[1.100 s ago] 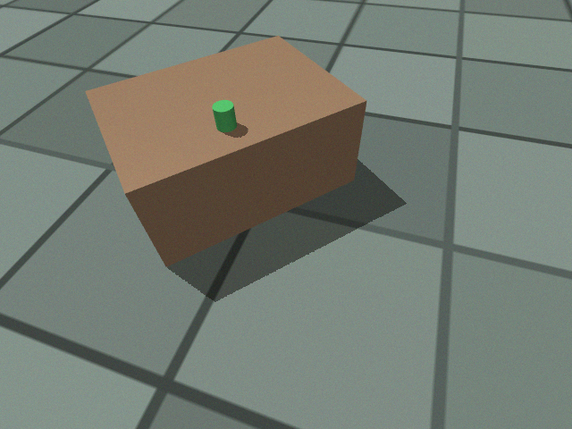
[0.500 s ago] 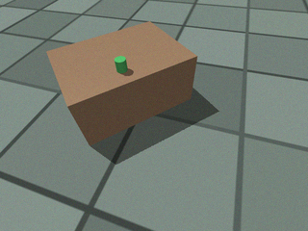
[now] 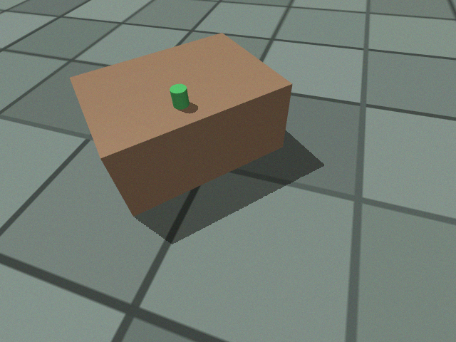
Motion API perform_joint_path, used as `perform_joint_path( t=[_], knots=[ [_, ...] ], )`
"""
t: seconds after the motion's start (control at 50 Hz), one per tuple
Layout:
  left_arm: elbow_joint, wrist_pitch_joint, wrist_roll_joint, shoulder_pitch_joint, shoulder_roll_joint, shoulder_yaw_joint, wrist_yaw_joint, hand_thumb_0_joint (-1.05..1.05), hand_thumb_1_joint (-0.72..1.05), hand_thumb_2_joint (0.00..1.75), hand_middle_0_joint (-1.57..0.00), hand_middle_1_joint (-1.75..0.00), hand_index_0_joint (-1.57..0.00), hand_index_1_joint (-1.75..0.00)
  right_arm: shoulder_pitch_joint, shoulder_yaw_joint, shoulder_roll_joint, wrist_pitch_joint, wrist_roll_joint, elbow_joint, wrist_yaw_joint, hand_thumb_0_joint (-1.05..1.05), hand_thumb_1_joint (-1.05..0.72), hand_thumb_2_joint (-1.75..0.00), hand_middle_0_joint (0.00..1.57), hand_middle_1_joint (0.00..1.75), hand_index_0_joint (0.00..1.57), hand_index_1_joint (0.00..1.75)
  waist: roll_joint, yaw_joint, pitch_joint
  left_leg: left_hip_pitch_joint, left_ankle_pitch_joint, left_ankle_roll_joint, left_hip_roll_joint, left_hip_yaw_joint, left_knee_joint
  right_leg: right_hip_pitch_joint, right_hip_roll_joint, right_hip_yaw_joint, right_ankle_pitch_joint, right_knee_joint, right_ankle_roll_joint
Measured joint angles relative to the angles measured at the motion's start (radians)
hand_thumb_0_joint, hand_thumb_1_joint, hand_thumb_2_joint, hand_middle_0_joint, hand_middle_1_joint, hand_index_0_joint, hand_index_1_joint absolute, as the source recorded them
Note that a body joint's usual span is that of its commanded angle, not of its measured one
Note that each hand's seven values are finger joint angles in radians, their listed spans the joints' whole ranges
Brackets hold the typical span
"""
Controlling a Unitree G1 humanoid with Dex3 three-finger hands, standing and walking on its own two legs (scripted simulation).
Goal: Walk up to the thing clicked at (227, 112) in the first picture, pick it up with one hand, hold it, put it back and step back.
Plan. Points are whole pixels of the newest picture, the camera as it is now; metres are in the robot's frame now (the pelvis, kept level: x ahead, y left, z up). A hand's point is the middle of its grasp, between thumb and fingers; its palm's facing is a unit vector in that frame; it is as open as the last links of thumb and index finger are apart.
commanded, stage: stand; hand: right
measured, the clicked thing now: (179, 96) +1.19 +0.28 -0.29
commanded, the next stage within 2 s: walk up in 0.02 s
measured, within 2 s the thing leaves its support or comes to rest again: neither
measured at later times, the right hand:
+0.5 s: hand (324, 305) +0.23 -0.16 -0.15, palm faces -0.21 +0.88 -0.42, open 7.4 cm
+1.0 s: hand (279, 195) +0.51 -0.10 -0.16, palm faces -0.45 +0.82 -0.35, open 7.4 cm
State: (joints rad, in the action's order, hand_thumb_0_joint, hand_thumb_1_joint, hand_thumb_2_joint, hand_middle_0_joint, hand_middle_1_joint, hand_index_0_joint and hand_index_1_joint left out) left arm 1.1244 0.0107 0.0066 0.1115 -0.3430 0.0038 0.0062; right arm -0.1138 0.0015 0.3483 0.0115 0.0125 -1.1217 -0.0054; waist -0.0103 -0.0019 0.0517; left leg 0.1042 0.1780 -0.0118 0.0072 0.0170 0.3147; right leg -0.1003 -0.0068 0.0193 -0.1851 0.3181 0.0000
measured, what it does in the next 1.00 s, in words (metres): walks ahead, turning left: left foot, then right foot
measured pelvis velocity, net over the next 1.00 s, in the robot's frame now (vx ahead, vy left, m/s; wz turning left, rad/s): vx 0.33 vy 0.11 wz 0.43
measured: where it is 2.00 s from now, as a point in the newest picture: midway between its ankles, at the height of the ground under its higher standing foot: (201, 252)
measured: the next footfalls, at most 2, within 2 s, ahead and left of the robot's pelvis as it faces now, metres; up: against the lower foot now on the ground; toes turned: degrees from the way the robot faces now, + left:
left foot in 0.36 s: +0.16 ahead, +0.24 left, +0.00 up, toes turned +18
right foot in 0.82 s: +0.43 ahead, +0.05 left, +0.00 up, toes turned +18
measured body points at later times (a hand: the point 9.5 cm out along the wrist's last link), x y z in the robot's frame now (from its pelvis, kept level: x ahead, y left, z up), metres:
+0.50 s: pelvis +0.10 +0.11 -0.03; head +0.11 +0.14 +0.42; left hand +0.10 +0.45 -0.16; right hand +0.24 -0.20 -0.12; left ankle +0.12 +0.23 -0.75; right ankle +0.06 -0.06 -0.67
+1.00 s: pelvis +0.33 +0.11 -0.01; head +0.36 +0.09 +0.44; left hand +0.25 +0.43 -0.10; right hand +0.54 -0.15 -0.13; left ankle +0.24 +0.24 -0.67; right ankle +0.39 +0.04 -0.75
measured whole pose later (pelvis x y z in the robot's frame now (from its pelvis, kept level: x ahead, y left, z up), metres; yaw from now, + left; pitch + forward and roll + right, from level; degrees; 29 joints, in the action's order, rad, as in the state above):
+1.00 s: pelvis +0.33 +0.11 -0.01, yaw +25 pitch -3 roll +2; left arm 0.83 0.08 0.01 0.29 -0.36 0.07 0.06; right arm -0.32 -0.06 0.44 0.06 0.00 -0.83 -0.02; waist -0.05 -0.05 0.08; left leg 0.43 0.33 0.04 -0.01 0.05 1.12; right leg -0.23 -0.05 0.11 -0.25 0.53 0.03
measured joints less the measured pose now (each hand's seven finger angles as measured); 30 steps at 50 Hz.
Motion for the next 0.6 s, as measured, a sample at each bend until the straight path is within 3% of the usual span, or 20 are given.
perform_joint_path(
  t=[0.04, 0.1, 0.18, 0.28, 0.34, 0.36, 0.4, 0.44, 0.48, 0.52, 0.6],
  knots=[
    [-0.01, 0.001, 0.002, 0.003, 0.0, 0.01, 0.008, 0.01, 0.91, 0.9, -0.2, -0.3, -0.2, -0.3, -0.01, -0.01, 0.001, -0.005, 0.003, 0.015, -0.01, 0.01, -0.9, -0.9, 0.2, 0.3, 0.2, 0.3, -0.003, 0.005, -0.001, 0.016, 0.025, 0.01, -0.002, 0.01, 0.028, -0.007, 0.0, 0.009, -0.022, 0.016, 0.004],
    [-0.07, 0.026, 0.018, 0.021, -0.009, 0.05, 0.026, 0.01, 0.91, 0.9, -0.21, -0.3, -0.21, -0.3, -0.063, -0.039, 0.016, -0.028, 0.02, 0.064, -0.042, 0.01, -0.9, -0.9, 0.2, 0.3, 0.2, 0.3, -0.006, 0.008, -0.009, 0.134, 0.161, 0.033, -0.001, 0.013, 0.271, -0.014, -0.01, 0.062, -0.047, 0.053, 0.019],
    [-0.134, 0.046, 0.032, 0.06, -0.033, 0.081, 0.025, 0.01, 0.9, 0.9, -0.21, -0.3, -0.21, -0.3, -0.099, -0.072, 0.048, -0.048, 0.034, 0.101, -0.078, 0.01, -0.9, -0.9, 0.2, 0.3, 0.2, 0.3, 0.002, -0.02, -0.005, 0.294, 0.199, 0.018, 0.035, -0.022, 0.521, 0.015, -0.036, 0.101, -0.073, 0.046, 0.02],
    [-0.161, 0.043, 0.042, 0.106, -0.084, 0.098, 0.039, 0.01, 0.9, 0.9, -0.21, -0.3, -0.21, -0.3, -0.12, -0.107, 0.09, -0.037, 0.028, 0.156, -0.107, 0.01, -0.9, -0.9, 0.2, 0.3, 0.2, 0.3, 0.008, -0.02, 0.017, 0.349, 0.143, 0.003, 0.115, -0.017, 0.431, 0.079, -0.075, 0.151, -0.127, 0.063, -0.015],
    [-0.172, 0.033, 0.043, 0.126, -0.116, 0.105, 0.047, 0.01, 0.9, 0.9, -0.21, -0.3, -0.21, -0.3, -0.138, -0.12, 0.105, -0.025, 0.023, 0.176, -0.11, 0.01, -0.9, -0.9, 0.2, 0.3, 0.2, 0.3, 0.018, -0.02, 0.011, 0.318, 0.057, 0.0, 0.132, -0.044, 0.344, 0.091, -0.111, 0.178, -0.216, 0.155, -0.038],
    [-0.176, 0.029, 0.043, 0.133, -0.124, 0.106, 0.048, 0.01, 0.9, 0.9, -0.21, -0.3, -0.21, -0.3, -0.146, -0.124, 0.11, -0.019, 0.022, 0.181, -0.107, 0.01, -0.9, -0.9, 0.2, 0.3, 0.2, 0.3, 0.024, -0.019, 0.004, 0.299, 0.034, -0.001, 0.123, -0.057, 0.327, 0.085, -0.13, 0.183, -0.258, 0.208, -0.037],
    [-0.179, 0.017, 0.043, 0.14, -0.143, 0.111, 0.045, 0.01, 0.9, 0.9, -0.2, -0.3, -0.2, -0.3, -0.141, -0.129, 0.098, -0.003, 0.022, 0.191, -0.092, 0.01, -0.9, -0.9, 0.2, 0.3, 0.2, 0.3, 0.081, -0.019, 0.013, 0.297, 0.076, 0.002, 0.071, -0.094, 0.404, 0.032, -0.2, 0.131, -0.324, 0.397, 0.009],
    [-0.179, -0.001, 0.034, 0.134, -0.134, 0.102, 0.043, 0.01, 0.91, 0.9, -0.2, -0.3, -0.2, -0.3, -0.147, -0.122, 0.088, 0.019, 0.014, 0.214, -0.078, 0.01, -0.91, -0.9, 0.2, 0.3, 0.2, 0.3, 0.079, 0.004, 0.021, 0.298, 0.131, 0.017, 0.051, -0.089, 0.454, -0.077, -0.153, 0.039, -0.356, 0.655, 0.031],
    [-0.183, -0.006, 0.025, 0.113, -0.127, 0.081, 0.048, 0.01, 0.91, 0.9, -0.2, -0.3, -0.2, -0.3, -0.164, -0.105, 0.062, 0.027, 0.002, 0.224, -0.07, 0.0, -0.91, -0.9, 0.2, 0.3, 0.2, 0.3, 0.075, 0.023, 0.029, 0.262, 0.131, 0.031, 0.035, -0.068, 0.412, -0.182, -0.095, 0.008, -0.321, 0.811, 0.042],
    [-0.199, 0.005, 0.009, 0.096, -0.12, 0.068, 0.055, 0.01, 0.91, 0.9, -0.2, -0.3, -0.2, -0.3, -0.187, -0.081, 0.037, 0.033, 0.0, 0.23, -0.063, 0.0, -0.9, -0.9, 0.2, 0.3, 0.2, 0.3, 0.084, 0.028, 0.038, 0.207, 0.106, 0.035, 0.016, -0.057, 0.332, -0.271, -0.082, 0.004, -0.25, 0.836, 0.045],
    [-0.238, 0.014, -0.001, 0.092, -0.1, 0.06, 0.071, 0.01, 0.91, 0.9, -0.2, -0.3, -0.2, -0.3, -0.243, -0.054, 0.011, 0.048, -0.002, 0.242, -0.054, 0.01, -0.9, -0.9, 0.2, 0.3, 0.2, 0.3, 0.084, 0.03, 0.035, 0.114, 0.087, 0.038, -0.016, -0.029, 0.215, -0.369, -0.094, 0.001, -0.148, 0.695, 0.028]
  ],
)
